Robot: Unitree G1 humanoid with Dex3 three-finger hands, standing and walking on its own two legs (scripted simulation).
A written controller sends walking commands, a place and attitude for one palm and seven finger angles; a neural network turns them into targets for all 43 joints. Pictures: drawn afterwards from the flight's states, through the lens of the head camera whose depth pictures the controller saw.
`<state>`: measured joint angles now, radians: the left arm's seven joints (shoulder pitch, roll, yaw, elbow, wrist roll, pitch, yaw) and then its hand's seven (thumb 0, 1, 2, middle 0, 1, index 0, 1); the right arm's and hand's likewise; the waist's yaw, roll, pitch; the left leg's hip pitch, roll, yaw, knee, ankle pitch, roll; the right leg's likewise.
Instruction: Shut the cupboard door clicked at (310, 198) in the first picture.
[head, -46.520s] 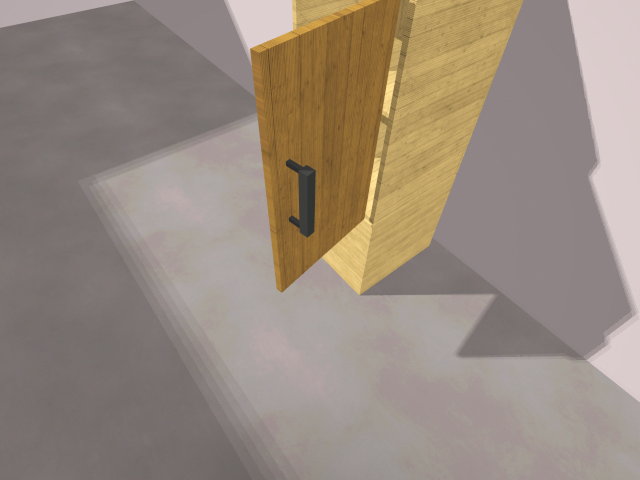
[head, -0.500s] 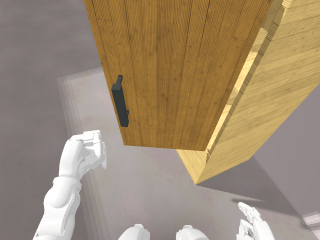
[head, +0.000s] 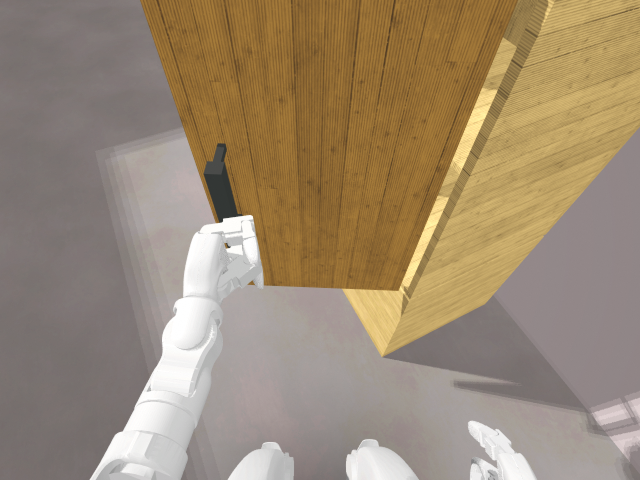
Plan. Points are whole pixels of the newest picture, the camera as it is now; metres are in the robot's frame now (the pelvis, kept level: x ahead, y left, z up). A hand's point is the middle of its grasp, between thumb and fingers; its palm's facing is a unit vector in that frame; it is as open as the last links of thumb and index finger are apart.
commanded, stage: bring the fist close to the handle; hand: left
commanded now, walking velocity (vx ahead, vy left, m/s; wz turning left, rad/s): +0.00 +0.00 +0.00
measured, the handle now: (228, 199) +0.48 +0.14 +0.04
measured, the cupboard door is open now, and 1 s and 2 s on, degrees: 62 55 38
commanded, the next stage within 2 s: push the door shut along its arc in 0.34 s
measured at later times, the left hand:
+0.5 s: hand (252, 254) +0.38 +0.09 +0.05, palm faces -0.06 -1.00 -0.05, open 3.1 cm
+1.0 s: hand (252, 220) +0.44 +0.10 +0.05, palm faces -0.17 -0.98 -0.03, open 3.1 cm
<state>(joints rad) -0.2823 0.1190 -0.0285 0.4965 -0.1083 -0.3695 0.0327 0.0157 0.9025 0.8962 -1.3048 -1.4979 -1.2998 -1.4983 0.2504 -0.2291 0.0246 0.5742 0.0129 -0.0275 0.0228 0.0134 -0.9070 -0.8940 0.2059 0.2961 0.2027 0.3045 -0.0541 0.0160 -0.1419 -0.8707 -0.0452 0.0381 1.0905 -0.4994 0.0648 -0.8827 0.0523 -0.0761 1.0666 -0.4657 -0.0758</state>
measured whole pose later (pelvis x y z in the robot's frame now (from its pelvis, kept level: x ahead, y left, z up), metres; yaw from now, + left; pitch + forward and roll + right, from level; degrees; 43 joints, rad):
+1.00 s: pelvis -0.01 +0.01 -0.01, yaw +0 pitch +19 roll -1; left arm -0.70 0.23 0.10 0.99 -0.13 -0.48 -0.15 0.02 0.90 0.90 -1.32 -1.50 -1.31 -1.50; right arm 0.32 -0.26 0.01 0.65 0.02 -0.01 0.02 0.01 -0.91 -0.89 0.21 0.30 0.20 0.30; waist -0.11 0.02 -0.14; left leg -0.97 -0.04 0.04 1.12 -0.49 0.07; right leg -0.97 0.05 -0.08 1.09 -0.45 -0.07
